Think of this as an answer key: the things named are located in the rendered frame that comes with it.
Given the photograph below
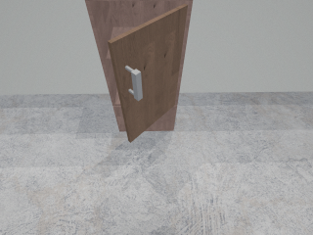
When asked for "cupboard door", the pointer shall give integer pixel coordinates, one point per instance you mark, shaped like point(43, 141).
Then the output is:
point(154, 48)

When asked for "handle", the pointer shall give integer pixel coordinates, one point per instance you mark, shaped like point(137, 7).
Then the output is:
point(136, 83)

